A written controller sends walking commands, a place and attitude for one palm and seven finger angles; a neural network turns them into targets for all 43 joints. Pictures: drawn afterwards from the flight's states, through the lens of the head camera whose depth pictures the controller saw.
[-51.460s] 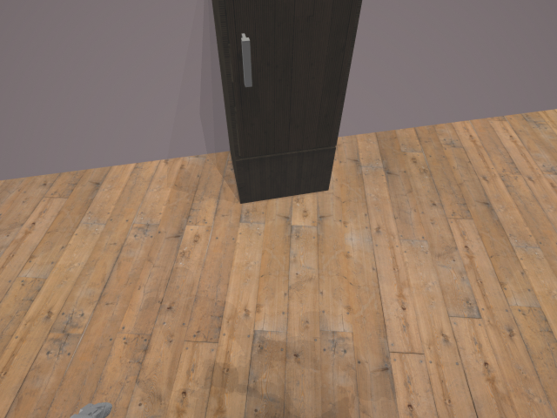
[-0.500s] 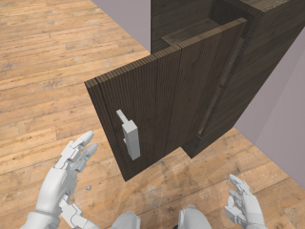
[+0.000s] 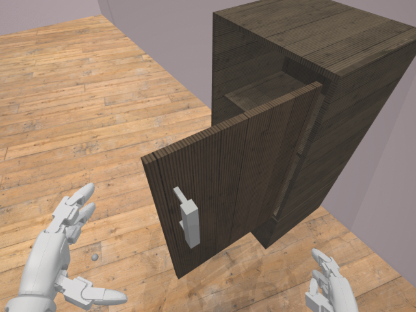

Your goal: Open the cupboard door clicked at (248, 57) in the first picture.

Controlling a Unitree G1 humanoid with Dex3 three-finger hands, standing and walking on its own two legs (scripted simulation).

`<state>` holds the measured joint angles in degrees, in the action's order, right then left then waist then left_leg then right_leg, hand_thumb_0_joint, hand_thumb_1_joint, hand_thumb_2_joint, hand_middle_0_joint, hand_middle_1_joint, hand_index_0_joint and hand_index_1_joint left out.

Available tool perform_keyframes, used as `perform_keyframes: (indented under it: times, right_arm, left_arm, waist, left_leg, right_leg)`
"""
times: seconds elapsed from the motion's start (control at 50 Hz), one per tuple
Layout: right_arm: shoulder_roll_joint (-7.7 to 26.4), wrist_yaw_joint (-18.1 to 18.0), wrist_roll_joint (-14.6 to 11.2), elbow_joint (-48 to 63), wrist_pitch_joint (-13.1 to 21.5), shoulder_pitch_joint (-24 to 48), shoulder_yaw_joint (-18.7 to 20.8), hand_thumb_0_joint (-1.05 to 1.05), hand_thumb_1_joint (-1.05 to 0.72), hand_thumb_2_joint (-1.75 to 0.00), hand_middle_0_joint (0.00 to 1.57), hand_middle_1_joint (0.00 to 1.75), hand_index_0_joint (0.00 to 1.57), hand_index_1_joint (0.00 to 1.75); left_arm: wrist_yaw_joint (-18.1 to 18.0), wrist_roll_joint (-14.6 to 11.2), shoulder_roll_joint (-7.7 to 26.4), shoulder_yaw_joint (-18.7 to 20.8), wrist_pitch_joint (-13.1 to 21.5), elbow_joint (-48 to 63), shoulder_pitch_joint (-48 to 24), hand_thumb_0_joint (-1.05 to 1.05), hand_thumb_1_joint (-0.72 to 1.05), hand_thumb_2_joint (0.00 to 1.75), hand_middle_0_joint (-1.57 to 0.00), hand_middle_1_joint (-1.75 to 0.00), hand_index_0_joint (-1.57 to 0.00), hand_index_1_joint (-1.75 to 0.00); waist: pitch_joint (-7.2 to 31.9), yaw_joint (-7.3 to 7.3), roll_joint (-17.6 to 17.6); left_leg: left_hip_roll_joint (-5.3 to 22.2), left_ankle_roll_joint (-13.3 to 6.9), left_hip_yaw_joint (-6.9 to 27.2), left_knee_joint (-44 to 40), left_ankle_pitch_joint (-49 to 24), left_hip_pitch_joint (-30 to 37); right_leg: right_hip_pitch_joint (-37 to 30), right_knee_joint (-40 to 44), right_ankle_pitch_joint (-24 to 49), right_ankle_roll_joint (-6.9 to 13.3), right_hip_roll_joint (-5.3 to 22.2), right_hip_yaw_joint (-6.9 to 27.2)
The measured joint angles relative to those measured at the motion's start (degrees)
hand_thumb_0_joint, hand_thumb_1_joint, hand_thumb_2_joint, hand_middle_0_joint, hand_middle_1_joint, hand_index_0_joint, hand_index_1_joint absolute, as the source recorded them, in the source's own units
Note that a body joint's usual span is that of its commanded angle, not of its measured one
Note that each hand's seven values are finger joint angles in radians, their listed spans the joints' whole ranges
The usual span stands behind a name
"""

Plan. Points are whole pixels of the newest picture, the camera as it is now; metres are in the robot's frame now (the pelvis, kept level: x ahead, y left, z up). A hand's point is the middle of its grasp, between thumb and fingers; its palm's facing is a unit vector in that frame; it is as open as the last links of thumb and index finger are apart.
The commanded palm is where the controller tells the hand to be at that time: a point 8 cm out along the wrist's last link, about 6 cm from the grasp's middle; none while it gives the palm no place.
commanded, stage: draw the hand back to the body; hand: left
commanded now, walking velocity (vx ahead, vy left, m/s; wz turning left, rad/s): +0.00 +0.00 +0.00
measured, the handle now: (185, 217) +0.30 +0.08 +0.01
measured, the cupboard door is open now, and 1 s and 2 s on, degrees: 88 88 88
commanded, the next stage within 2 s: step back with the hand held close in 0.96 s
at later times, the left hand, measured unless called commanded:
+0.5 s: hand (39, 205) +0.21 +0.25 +0.18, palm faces +0.40 -0.81 -0.43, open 10.0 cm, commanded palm +0.16 +0.30 +0.20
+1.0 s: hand (29, 203) +0.21 +0.25 +0.20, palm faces +0.44 -0.80 -0.41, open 7.4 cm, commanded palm +0.15 +0.29 +0.21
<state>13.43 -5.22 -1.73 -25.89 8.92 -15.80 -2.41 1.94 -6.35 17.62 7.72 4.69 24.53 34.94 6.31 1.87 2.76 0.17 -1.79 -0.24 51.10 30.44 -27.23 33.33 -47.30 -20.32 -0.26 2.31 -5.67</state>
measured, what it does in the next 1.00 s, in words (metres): stands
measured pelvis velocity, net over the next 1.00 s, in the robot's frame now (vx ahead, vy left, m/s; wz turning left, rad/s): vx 0.01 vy -0.01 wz -0.02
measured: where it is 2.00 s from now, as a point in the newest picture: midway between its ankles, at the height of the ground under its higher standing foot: outside the picture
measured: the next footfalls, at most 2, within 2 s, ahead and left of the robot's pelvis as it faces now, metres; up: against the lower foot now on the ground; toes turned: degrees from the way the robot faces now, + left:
none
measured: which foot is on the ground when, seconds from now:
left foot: down 0.00-1.00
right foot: down 0.00-1.00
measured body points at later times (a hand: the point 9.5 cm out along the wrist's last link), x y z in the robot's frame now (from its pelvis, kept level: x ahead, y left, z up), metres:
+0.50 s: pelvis +0.03 +0.00 +0.04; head +0.02 -0.01 +0.49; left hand +0.19 +0.29 +0.21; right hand +0.22 -0.21 -0.04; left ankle -0.04 +0.09 -0.70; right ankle +0.04 -0.13 -0.70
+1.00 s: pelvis +0.01 -0.01 +0.05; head +0.00 -0.02 +0.49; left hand +0.18 +0.29 +0.22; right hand +0.20 -0.23 -0.04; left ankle -0.04 +0.09 -0.70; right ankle +0.04 -0.13 -0.70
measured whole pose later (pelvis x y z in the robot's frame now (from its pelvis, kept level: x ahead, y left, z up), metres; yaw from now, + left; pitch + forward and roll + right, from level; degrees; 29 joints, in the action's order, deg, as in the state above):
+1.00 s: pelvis +0.01 -0.01 +0.05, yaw -1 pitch -4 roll -1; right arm 13.2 -3.9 0.0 -36.6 7.3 -11.8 -1.5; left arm -6.3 -2.4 19.4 19.1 4.7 23.6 27.0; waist -1.7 4.4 3.7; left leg 0.3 -1.1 -1.8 22.9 18.5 -0.2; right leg 7.9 -22.4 -10.3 0.1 0.7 -4.5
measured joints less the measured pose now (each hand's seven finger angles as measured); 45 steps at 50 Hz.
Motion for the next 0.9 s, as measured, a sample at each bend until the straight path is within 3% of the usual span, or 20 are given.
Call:
perform_keyframes:
  times: [0.08, 0.2, 0.4, 0.64, 0.9]
  right_arm:
    - [-0.42, -0.66, 0.51, -1.52, -0.53, 0.06, -0.26, 0.01, -0.90, -0.90, 0.21, 0.30, 0.20, 0.30]
    - [-0.25, -0.77, 1.06, -4.83, -0.15, 0.65, -0.98, 0.01, -0.90, -0.90, 0.21, 0.30, 0.20, 0.30]
    - [-0.35, 0.41, 1.65, -8.13, 0.25, 2.98, -0.56, 0.01, -0.90, -0.90, 0.21, 0.30, 0.21, 0.30]
    - [0.08, 1.30, 1.86, -9.59, -1.11, 4.51, 0.53, 0.01, -0.90, -0.90, 0.21, 0.30, 0.20, 0.30]
    - [-0.06, 1.46, 1.80, -10.33, -1.96, 4.04, 0.94, 0.01, -0.90, -0.90, 0.21, 0.30, 0.20, 0.30]
  left_arm:
    - [-6.32, 3.32, -0.34, -0.16, -2.77, 1.27, 1.55, -0.01, -0.25, 0.40, -0.17, -0.30, -0.16, -0.30]
    - [-9.38, 4.92, -0.08, 1.24, -3.44, -0.11, -0.82, 0.00, -0.05, 0.49, -0.17, -0.30, -0.17, -0.30]
    - [-8.98, 4.69, 0.99, 5.85, -2.09, -0.29, -4.27, 0.00, 0.29, 0.64, -0.19, -0.30, -0.18, -0.30]
    - [-8.59, 3.89, 2.55, 12.20, -0.41, 0.38, -8.21, 0.01, 0.70, 0.81, -0.21, -0.30, -0.20, -0.30]
    - [-8.01, 4.00, 1.60, 10.99, -0.45, -0.63, -7.53, 0.02, 0.88, 0.89, -0.21, -0.30, -0.21, -0.30]
  waist:
    - [-1.09, 0.49, 0.39]
    - [-3.34, 1.56, 0.77]
    - [-5.77, 2.04, 1.15]
    - [-7.04, 2.76, 1.24]
    - [-7.72, 2.49, 1.02]
  left_leg:
    - [-0.31, -0.14, -0.18, -5.43, -2.05, 5.22]
    - [-0.85, -0.31, -0.14, -12.60, -4.85, 12.31]
    - [-0.79, -0.15, -0.70, -22.21, -8.56, 21.25]
    - [-0.22, 0.24, -1.18, -27.19, -10.72, 25.74]
    - [0.07, 0.56, -1.54, -28.18, -11.65, 26.82]
  right_leg:
    - [-5.09, 4.88, 1.61, -0.19, 0.03, 0.15]
    - [-11.97, 11.08, 3.68, -0.51, 0.26, 0.08]
    - [-20.16, 19.30, 6.71, -0.58, -0.30, 0.55]
    - [-24.29, 23.92, 8.79, -0.23, -1.15, 0.90]
    - [-25.18, 24.82, 9.76, 0.20, -1.53, 1.21]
